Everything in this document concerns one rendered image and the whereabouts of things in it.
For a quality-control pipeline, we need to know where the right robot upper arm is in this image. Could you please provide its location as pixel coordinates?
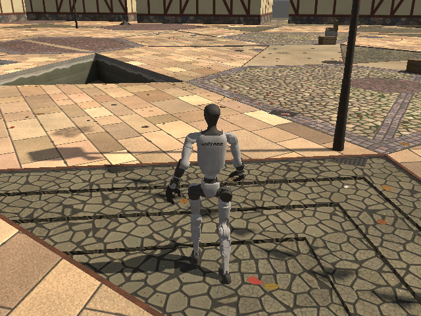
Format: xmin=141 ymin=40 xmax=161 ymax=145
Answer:
xmin=225 ymin=132 xmax=243 ymax=167

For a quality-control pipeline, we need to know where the left robot upper arm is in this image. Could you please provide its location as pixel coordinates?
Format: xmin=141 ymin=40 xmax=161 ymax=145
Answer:
xmin=179 ymin=132 xmax=198 ymax=170

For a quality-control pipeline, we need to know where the left robot forearm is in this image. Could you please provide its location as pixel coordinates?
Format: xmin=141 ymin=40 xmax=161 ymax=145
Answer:
xmin=169 ymin=159 xmax=185 ymax=189

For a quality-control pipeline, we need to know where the robot right hand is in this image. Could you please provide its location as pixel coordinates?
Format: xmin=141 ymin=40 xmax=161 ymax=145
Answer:
xmin=229 ymin=171 xmax=244 ymax=182

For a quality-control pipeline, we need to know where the left robot shin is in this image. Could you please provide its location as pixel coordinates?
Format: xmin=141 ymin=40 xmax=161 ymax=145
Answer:
xmin=191 ymin=215 xmax=201 ymax=255

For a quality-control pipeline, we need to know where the right robot forearm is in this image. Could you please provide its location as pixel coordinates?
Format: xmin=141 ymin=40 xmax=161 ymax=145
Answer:
xmin=235 ymin=158 xmax=245 ymax=176

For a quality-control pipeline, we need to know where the robot left hand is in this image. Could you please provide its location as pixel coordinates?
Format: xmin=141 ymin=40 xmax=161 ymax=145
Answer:
xmin=166 ymin=186 xmax=181 ymax=204

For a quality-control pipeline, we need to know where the right robot thigh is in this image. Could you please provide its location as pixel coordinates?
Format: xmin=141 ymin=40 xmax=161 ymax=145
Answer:
xmin=218 ymin=185 xmax=232 ymax=239

